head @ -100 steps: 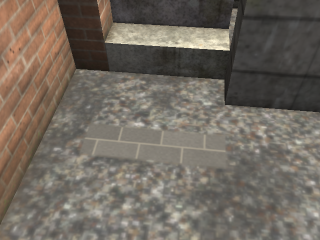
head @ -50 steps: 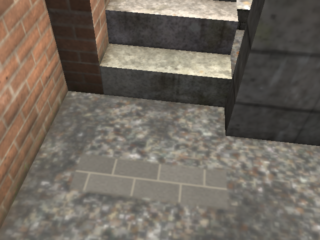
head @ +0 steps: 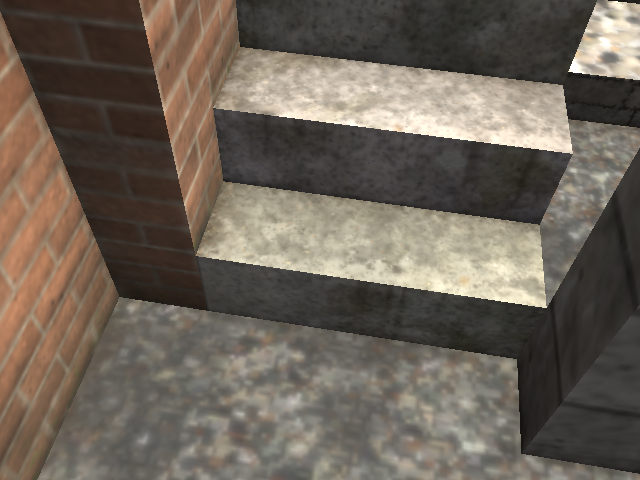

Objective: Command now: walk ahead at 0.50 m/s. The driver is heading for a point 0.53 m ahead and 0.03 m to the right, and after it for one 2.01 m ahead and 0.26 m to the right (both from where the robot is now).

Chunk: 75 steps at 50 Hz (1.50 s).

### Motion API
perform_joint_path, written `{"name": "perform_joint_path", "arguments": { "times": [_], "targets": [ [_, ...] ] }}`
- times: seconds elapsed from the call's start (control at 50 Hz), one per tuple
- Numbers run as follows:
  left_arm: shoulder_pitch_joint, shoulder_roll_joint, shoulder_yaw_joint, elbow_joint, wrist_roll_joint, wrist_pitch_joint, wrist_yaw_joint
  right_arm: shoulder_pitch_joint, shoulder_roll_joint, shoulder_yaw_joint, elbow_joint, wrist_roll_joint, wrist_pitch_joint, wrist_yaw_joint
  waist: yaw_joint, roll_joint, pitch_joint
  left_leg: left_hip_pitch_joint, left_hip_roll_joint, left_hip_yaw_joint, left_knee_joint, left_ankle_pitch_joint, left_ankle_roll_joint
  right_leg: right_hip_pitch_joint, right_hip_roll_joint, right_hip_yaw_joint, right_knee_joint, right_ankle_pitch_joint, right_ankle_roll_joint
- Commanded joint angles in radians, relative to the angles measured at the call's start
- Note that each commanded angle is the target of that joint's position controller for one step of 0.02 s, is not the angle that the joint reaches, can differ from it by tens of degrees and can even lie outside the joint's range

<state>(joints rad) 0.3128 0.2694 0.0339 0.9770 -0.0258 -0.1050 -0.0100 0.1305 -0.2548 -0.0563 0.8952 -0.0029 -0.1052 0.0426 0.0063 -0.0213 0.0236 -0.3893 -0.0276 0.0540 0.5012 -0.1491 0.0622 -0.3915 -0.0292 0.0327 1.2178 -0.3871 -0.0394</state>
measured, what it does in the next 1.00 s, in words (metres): walks ahead: right foot, then left foot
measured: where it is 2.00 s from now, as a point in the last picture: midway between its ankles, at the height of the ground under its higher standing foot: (330, 301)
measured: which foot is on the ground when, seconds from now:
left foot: down 0.00-0.46, up 0.48-0.88, down 0.90-1.00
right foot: up 0.00-0.42, down 0.44-0.90, up 0.92-1.00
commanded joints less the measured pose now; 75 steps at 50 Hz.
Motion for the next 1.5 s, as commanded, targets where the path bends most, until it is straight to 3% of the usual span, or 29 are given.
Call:
{"name": "perform_joint_path", "arguments": {
  "times": [0.02,0.16,0.36,0.4,0.44,0.46,0.48,0.5,0.52,0.56,0.64,0.72,0.82,0.86,0.9,0.92,0.94,0.96,1.0,1.1,1.12,1.24,1.28,1.3,1.32,1.34,1.38,1.44,1.5],
  "targets": [
    [-0.016,0.097,0.033,-0.082,0.006,-0.004,0.005,0.044,-0.067,-0.007,-0.024,-0.014,-0.011,0.0,-0.001,0.085,-0.088,0.257,0.272,-0.329,-0.299,0.098,0.179,-0.238,-0.12,0.051,0.0,0.113,-0.015],
    [-0.152,0.05,0.028,-0.123,0.019,0.022,0.024,0.142,-0.143,-0.023,0.031,0.01,-0.014,-0.035,-0.011,0.078,0.017,0.243,0.236,-0.2,-0.408,0.124,0.17,-0.331,-0.132,0.022,-0.361,0.354,0.025],
    [-0.461,0.068,-0.003,-0.212,0.005,-0.029,-0.024,0.293,-0.164,-0.026,0.102,0.026,0.026,-0.054,-0.081,0.073,0.071,0.519,0.29,-0.143,-0.334,0.254,0.112,-0.287,-0.046,-0.034,-0.768,0.397,-0.001],
    [-0.351,0.11,0.011,-0.179,0.034,-0.036,-0.025,0.225,-0.24,-0.043,0.057,-0.001,0.058,-0.051,-0.017,0.104,-0.038,0.545,0.26,-0.116,-0.187,0.581,0.087,-0.114,0.004,-0.075,-0.751,0.336,-0.028],
    [-0.054,0.192,0.054,-0.098,0.034,-0.029,-0.01,0.208,-0.193,-0.021,0.034,-0.005,0.067,-0.058,0.118,0.055,-0.253,0.332,0.187,-0.057,0.2,0.643,0.035,0.361,-0.022,-0.044,-0.697,0.41,-0.087],
    [0.101,0.275,0.076,-0.069,0.048,-0.022,-0.002,0.298,-0.087,0.015,0.013,-0.02,0.048,-0.045,0.109,-0.141,-0.394,-0.098,0.049,-0.018,0.59,0.225,-0.038,0.786,-0.265,0.356,-0.684,0.353,-0.238],
    [0.129,0.254,0.073,-0.05,0.039,-0.021,-0.008,0.316,-0.049,0.031,0.028,-0.008,0.015,-0.036,0.115,-0.244,-0.471,-0.303,-0.067,-0.124,0.849,-0.408,-0.058,0.878,-0.38,0.684,-0.862,0.274,-0.347],
    [0.024,0.23,0.063,-0.079,0.028,-0.023,-0.006,0.217,-0.157,0.008,-0.006,0.011,-0.017,-0.03,0.113,-0.178,-0.327,-0.412,0.02,-0.169,0.904,-0.349,-0.03,0.759,-0.328,0.555,-0.908,0.195,-0.291],
    [-0.063,0.179,0.051,-0.099,0.036,-0.018,-0.001,0.14,-0.166,0.012,-0.026,0.029,-0.035,-0.028,0.098,-0.112,-0.204,-0.426,0.08,-0.128,0.871,-0.271,-0.019,0.613,-0.293,0.396,-0.923,0.27,-0.264],
    [-0.172,0.144,0.034,-0.117,0.052,-0.023,-0.008,0.111,-0.161,0.006,-0.035,-0.002,-0.019,-0.047,0.011,0.009,-0.107,-0.27,0.152,-0.118,0.746,-0.193,-0.039,0.329,-0.255,0.262,-0.99,0.521,-0.235],
    [-0.238,0.19,0.042,-0.113,0.046,-0.031,-0.019,0.165,-0.108,0.021,-0.056,-0.009,0.033,-0.063,-0.078,-0.02,-0.06,-0.117,0.151,-0.101,0.579,-0.123,-0.094,0.112,-0.19,0.061,-1.054,0.775,-0.235],
    [-0.213,0.194,0.052,-0.117,0.03,-0.017,-0.004,0.049,-0.083,0.042,-0.083,-0.022,0.031,-0.051,-0.044,-0.048,-0.044,-0.054,0.127,-0.061,0.277,0.104,-0.104,0.113,-0.124,-0.018,-1.054,0.682,-0.196],
    [-0.164,0.203,0.062,-0.11,0.018,0.007,-0.003,-0.041,-0.115,0.047,-0.117,-0.009,0.014,-0.048,-0.019,-0.087,-0.086,-0.045,0.094,-0.076,0.13,0.086,-0.064,0.305,-0.201,0.057,-0.963,0.662,-0.163],
    [-0.183,0.19,0.058,-0.114,-0.006,0.028,0.019,0.078,-0.139,0.032,-0.08,-0.011,0.004,-0.043,-0.081,-0.087,-0.144,0.077,0.045,-0.032,0.05,-0.007,-0.024,0.332,-0.173,0.029,-0.81,0.828,-0.131],
    [-0.22,0.127,0.028,-0.146,0.023,0.046,0.032,0.157,-0.177,0.019,-0.068,-0.054,-0.009,-0.055,-0.124,0.0,-0.214,0.31,0.132,-0.164,-0.152,0.216,0.05,0.243,-0.068,-0.005,-0.472,0.737,-0.04],
    [-0.165,0.039,0.005,-0.157,0.073,0.035,0.026,0.182,-0.247,0.008,-0.06,-0.066,0.005,-0.062,-0.052,0.276,-0.228,0.52,0.316,-0.392,-0.093,0.732,0.14,-0.05,0.047,-0.052,-0.234,0.049,0.016],
    [-0.075,0.073,0.006,-0.125,0.046,0.017,0.019,0.317,-0.251,-0.009,-0.006,-0.063,0.008,-0.063,-0.083,0.359,-0.284,0.622,0.423,-0.593,-0.14,0.631,0.284,-0.249,0.103,0.026,-0.024,-0.257,0.031],
    [-0.113,0.146,0.026,-0.111,0.016,0.011,0.009,0.313,-0.205,-0.002,-0.016,-0.048,0.002,-0.061,-0.096,0.202,-0.244,0.586,0.414,-0.579,-0.162,0.465,0.286,-0.307,0.053,0.109,0.091,-0.235,0.015],
    [-0.285,0.13,0.025,-0.142,0.021,0.033,-0.003,0.191,-0.154,0.003,-0.047,-0.029,0.005,-0.073,-0.088,0.072,-0.134,0.436,0.344,-0.444,-0.258,0.093,0.19,-0.352,-0.04,0.055,0.031,-0.071,0.015],
    [-0.203,0.024,0.007,-0.08,0.03,0.079,0.032,0.141,-0.044,0.032,-0.029,-0.041,0.02,-0.096,-0.005,0.097,-0.054,0.037,0.174,-0.14,-0.312,0.145,0.12,-0.01,-0.035,-0.046,-0.232,0.087,0.094],
    [-0.156,0.006,-0.002,-0.051,0.034,0.091,0.043,0.155,-0.072,0.023,-0.012,-0.032,0.031,-0.094,0.004,0.182,-0.069,-0.044,0.155,-0.103,-0.328,0.117,0.138,0.11,0.016,-0.125,-0.222,0.066,0.107],
    [-0.169,0.055,0.029,-0.073,0.024,0.097,0.074,0.128,-0.089,0.023,-0.003,-0.008,0.026,-0.091,0.053,0.229,-0.078,0.114,0.231,-0.219,-0.135,0.378,0.104,0.226,0.037,-0.121,-0.7,0.161,-0.007],
    [-0.056,0.062,0.043,-0.028,0.024,0.085,0.061,0.164,-0.054,0.031,-0.015,0.0,0.018,-0.081,0.059,0.101,-0.102,0.084,0.12,-0.133,0.13,0.408,0.039,0.358,-0.008,-0.036,-0.922,0.357,-0.031],
    [0.088,0.148,0.067,0.026,0.023,0.093,0.058,0.171,-0.007,0.041,-0.033,-0.02,0.006,-0.077,0.068,-0.17,-0.138,-0.18,0.029,-0.062,0.435,0.021,-0.025,0.584,-0.193,0.193,-0.894,0.892,-0.078],
    [0.117,0.192,0.073,0.049,0.037,0.088,0.052,0.31,0.026,0.048,-0.008,-0.002,0.002,-0.073,0.019,-0.284,-0.195,-0.283,0.0,-0.059,0.732,-0.385,-0.078,0.54,-0.402,0.405,-0.907,0.818,-0.315],
    [0.126,0.193,0.083,0.061,0.016,0.089,0.047,0.305,-0.043,0.021,0.025,0.016,0.014,-0.071,0.039,-0.16,-0.113,-0.449,0.016,-0.09,1.089,-0.442,-0.103,0.489,-0.427,0.483,-0.961,0.426,-0.401],
    [0.04,0.11,0.064,0.066,0.03,0.095,0.041,0.143,0.008,0.024,-0.019,0.014,0.029,-0.065,0.017,-0.073,0.051,-0.713,0.055,-0.147,1.336,-0.32,-0.078,0.359,-0.331,0.341,-0.999,0.0,-0.285],
    [0.074,0.0,0.022,0.112,0.052,0.101,0.041,0.096,0.099,0.054,-0.061,-0.014,0.045,-0.06,-0.022,-0.032,0.07,-0.788,0.043,-0.164,1.476,-0.219,-0.052,0.235,-0.268,0.199,-0.957,0.205,-0.201],
    [0.151,0.064,0.024,0.14,0.047,0.101,0.056,0.073,0.172,0.081,-0.106,0.022,0.066,-0.086,-0.01,-0.112,0.062,-0.914,0.006,-0.133,1.778,-0.279,-0.055,0.233,-0.298,0.177,-0.991,0.323,-0.218]
  ]
}}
